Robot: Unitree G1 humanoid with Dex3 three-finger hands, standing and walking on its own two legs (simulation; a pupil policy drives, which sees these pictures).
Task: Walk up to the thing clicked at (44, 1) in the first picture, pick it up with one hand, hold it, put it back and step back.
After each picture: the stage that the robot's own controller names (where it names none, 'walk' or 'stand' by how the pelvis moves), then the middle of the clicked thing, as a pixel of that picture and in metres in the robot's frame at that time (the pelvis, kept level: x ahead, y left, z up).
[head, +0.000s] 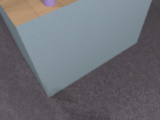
stand; out of the picture +0.83 +0.20 +0.14
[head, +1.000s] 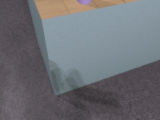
rise first; out of the picture +0.74 +0.03 +0.17
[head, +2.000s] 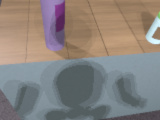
sink last; (53, 15) +0.46 +0.14 +0.18
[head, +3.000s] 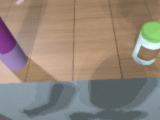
rise first; out of the picture +0.38 +0.25 +0.18
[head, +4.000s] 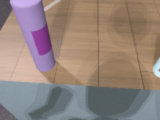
stand; (37, 38) +0.39 +0.17 +0.16
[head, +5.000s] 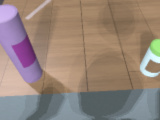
stand; (20, 50) +0.36 +0.20 +0.15
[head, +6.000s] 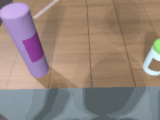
stand; (29, 46) +0.38 +0.19 +0.14
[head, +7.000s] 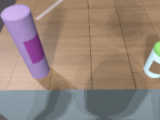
stand; (30, 47) +0.38 +0.19 +0.14
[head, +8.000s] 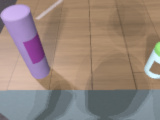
stand; (30, 47) +0.38 +0.19 +0.14
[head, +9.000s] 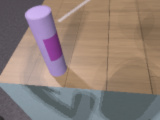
rise first; (49, 46) +0.39 +0.16 +0.14
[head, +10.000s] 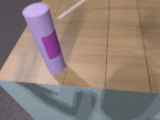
go down; (48, 43) +0.40 +0.16 +0.14
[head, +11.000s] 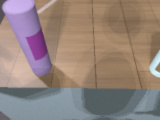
go down; (33, 43) +0.39 +0.16 +0.15
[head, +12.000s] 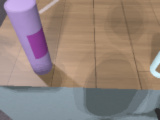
go down; (33, 42) +0.40 +0.15 +0.15
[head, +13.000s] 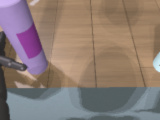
close in; (25, 39) +0.38 +0.16 +0.17
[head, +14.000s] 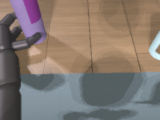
lift; (25, 6) +0.49 +0.16 +0.19
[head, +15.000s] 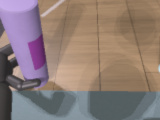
lift; (29, 50) +0.31 +0.15 +0.22
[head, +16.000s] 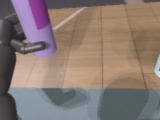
lift; (31, 8) +0.33 +0.13 +0.34
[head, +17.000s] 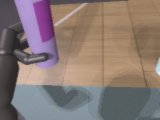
hold; (37, 21) +0.32 +0.12 +0.30
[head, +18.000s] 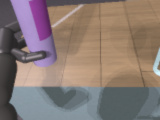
hold; (34, 20) +0.33 +0.12 +0.31
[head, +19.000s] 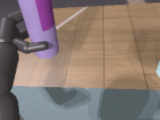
crouch; (37, 9) +0.33 +0.12 +0.33
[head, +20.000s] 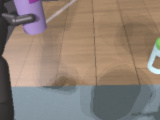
crouch; out of the picture +0.43 +0.14 +0.34
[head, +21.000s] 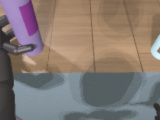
lower; (22, 18) +0.44 +0.16 +0.19
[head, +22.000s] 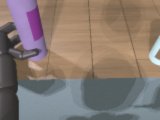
lower; (28, 23) +0.43 +0.16 +0.18
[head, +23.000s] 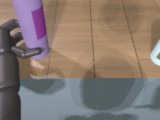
lower; (32, 22) +0.43 +0.15 +0.18
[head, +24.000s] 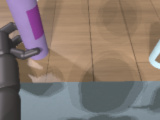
lower; (29, 22) +0.44 +0.16 +0.18
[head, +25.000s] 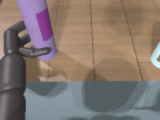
open; (38, 24) +0.43 +0.13 +0.18
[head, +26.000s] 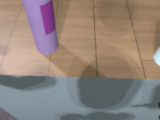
rise; (41, 16) +0.44 +0.13 +0.19
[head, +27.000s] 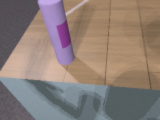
sink last; (59, 34) +0.44 +0.14 +0.16
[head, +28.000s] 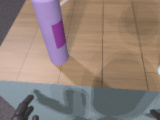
stand; (53, 33) +0.42 +0.13 +0.15
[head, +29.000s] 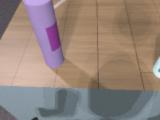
stand; (48, 35) +0.42 +0.13 +0.15
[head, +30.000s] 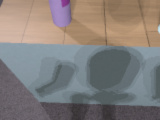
walk; out of the picture +0.55 +0.09 +0.16
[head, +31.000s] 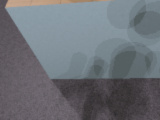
walk; out of the picture +0.80 +0.14 +0.16
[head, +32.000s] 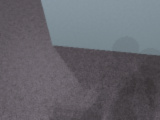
stand; out of the picture +1.20 +0.06 +0.17
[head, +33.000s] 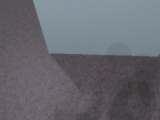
stand; out of the picture +1.20 +0.13 +0.16
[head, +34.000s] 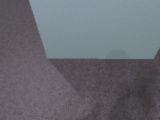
stand; out of the picture +1.21 +0.14 +0.14
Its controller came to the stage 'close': yes
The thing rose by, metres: 0.20
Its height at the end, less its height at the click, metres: +0.00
